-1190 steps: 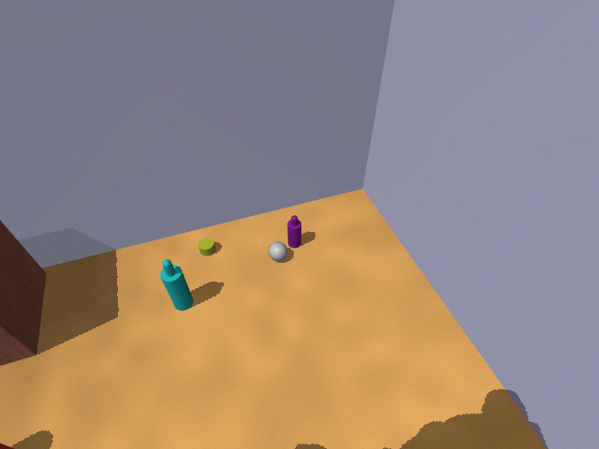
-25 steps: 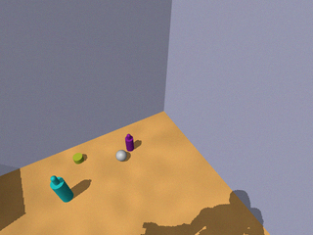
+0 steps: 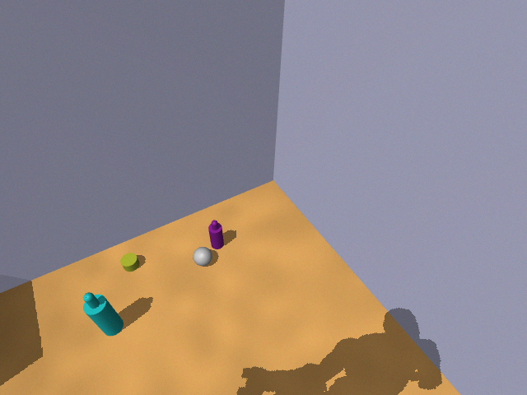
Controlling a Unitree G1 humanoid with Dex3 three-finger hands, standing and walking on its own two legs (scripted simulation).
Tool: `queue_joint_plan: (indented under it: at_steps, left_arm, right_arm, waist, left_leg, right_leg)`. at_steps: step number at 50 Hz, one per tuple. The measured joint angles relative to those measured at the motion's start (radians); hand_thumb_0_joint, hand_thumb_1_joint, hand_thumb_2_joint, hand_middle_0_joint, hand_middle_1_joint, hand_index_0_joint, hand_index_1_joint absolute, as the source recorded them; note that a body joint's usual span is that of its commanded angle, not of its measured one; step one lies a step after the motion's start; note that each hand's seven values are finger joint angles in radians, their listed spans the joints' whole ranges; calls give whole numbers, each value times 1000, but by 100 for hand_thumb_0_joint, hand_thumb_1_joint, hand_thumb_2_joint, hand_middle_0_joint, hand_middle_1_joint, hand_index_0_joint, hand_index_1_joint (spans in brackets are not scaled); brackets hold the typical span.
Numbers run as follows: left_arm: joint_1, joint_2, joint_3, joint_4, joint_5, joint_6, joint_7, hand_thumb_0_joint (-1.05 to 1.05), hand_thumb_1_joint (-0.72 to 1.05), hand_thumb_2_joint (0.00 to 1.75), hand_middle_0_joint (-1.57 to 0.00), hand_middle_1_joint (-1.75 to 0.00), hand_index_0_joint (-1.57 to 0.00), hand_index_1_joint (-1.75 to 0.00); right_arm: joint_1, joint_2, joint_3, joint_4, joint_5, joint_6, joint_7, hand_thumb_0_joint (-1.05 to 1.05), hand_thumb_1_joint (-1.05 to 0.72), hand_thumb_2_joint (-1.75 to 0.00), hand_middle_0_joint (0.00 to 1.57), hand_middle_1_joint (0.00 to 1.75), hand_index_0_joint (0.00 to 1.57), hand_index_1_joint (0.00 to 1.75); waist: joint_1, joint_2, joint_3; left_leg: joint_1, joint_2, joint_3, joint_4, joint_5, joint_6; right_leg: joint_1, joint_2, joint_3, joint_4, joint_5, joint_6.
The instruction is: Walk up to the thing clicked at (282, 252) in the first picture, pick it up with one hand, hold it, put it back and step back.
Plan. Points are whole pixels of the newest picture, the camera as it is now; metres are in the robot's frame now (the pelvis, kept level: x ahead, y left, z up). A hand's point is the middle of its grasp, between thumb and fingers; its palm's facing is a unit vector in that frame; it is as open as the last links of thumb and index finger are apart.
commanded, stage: stand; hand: left
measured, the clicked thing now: (202, 256) +0.82 +0.26 -0.74
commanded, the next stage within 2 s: walk up in 0.76 s
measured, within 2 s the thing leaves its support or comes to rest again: neither
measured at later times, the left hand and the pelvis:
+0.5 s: hand out of the picture +0.06 +0.25 -0.16, palm faces -0.04 -0.94 -0.33, open 7.4 cm; pelvis +0.00 +0.00 +0.00, yaw +0 degrees
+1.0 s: hand out of the picture +0.06 +0.29 -0.16, palm faces +0.05 -0.93 -0.36, open 7.4 cm; pelvis +0.04 +0.01 -0.01, yaw +3 degrees
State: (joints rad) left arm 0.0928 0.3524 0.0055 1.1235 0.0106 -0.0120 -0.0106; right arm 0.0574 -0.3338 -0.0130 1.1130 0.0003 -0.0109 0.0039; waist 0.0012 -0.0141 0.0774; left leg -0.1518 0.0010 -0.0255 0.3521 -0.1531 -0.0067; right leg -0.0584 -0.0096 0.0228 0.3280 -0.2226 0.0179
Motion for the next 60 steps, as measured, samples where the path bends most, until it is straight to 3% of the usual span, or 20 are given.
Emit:
queue_joint_plan:
  at_steps: [38, 42, 44, 45, 48, 51, 53, 54, 57, 60]
  left_arm:
    - [30, 6, -17, -1, -1, -1, 0, 0, 90, 89, -20, -30, -21, -30]
    - [69, 13, 21, -47, 17, -8, -26, 0, 90, 89, -21, -30, -21, -30]
    - [96, 20, 37, -73, 21, -21, -31, 0, 90, 89, -21, -30, -21, -30]
    - [109, 24, 44, -87, 24, -30, -31, 0, 90, 89, -21, -30, -21, -30]
    - [151, 26, 58, -113, 28, -38, -32, 0, 90, 89, -21, -30, -21, -30]
    - [193, 49, 64, -126, 29, -27, -36, 0, 90, 89, -21, -30, -21, -30]
    - [215, 72, 66, -134, 23, -17, -38, 0, 90, 89, -21, -30, -21, -30]
    - [222, 80, 68, -135, 18, -10, -36, 0, 90, 89, -21, -30, -21, -30]
    - [225, 83, 59, -131, 9, 11, -29, 0, 90, 89, -20, -30, -20, -30]
    - [226, 89, 47, -152, 0, 4, -34, 0, 91, 89, -20, -30, -20, -30]
  right_arm:
    - [41, -13, 14, 31, -1, -1, 2, 0, -91, -89, 21, 30, 20, 30]
    - [94, -20, -20, -18, -17, -4, 30, 0, -91, -89, 21, 30, 20, 30]
    - [122, -32, -32, -40, -22, -1, 37, 0, -91, -89, 21, 30, 20, 30]
    - [132, -39, -38, -48, -25, 1, 37, 0, -91, -89, 21, 30, 20, 30]
    - [150, -65, -56, -63, -28, 4, 40, 0, -91, -89, 21, 30, 20, 30]
    - [162, -74, -66, -89, -28, -12, 51, 0, -91, -89, 21, 30, 20, 30]
    - [162, -71, -75, -114, -32, -29, 54, 0, -91, -89, 21, 30, 20, 30]
    - [158, -64, -81, -129, -35, -39, 51, 0, -91, -89, 21, 30, 20, 30]
    - [175, -50, -81, -176, -28, -59, 46, 0, -91, -89, 21, 30, 20, 30]
    - [205, -36, -64, -201, -15, -58, 38, 0, -91, -89, 21, 30, 20, 30]
  waist:
    - [-6, 5, -21]
    - [-1, 4, -48]
    - [4, 12, -57]
    - [8, 14, -54]
    - [26, 41, -35]
    - [30, 35, -14]
    - [31, 7, 9]
    - [33, -17, 23]
    - [10, -28, 32]
    - [7, -41, 26]
  left_leg:
    - [-3, 3, -4, -23, 13, -7]
    - [-36, -5, -11, 87, -144, 27]
    - [-66, -5, -20, 163, -200, 37]
    - [-94, -6, -20, 227, -221, 37]
    - [-169, 12, -15, 367, -248, 27]
    - [-190, 37, 17, 301, -222, 24]
    - [-165, 28, 42, 223, -64, 20]
    - [-152, 12, 63, 225, -41, 24]
    - [-120, 1, 67, 223, -89, 38]
    - [-53, -2, 73, 153, -87, 40]
  right_leg:
    - [-11, 3, -4, -5, 3, -7]
    - [-40, 3, -9, 104, -159, -46]
    - [-38, 10, -14, 114, -139, -55]
    - [-30, 9, -20, 103, -82, -49]
    - [14, 17, -36, 77, -97, -33]
    - [56, 4, -48, 66, -125, -16]
    - [49, -22, -44, 142, -181, -6]
    - [15, -46, -34, 242, -208, -19]
    - [-147, 6, 46, 600, -267, -62]
    - [-272, 12, 53, 709, -199, -71]
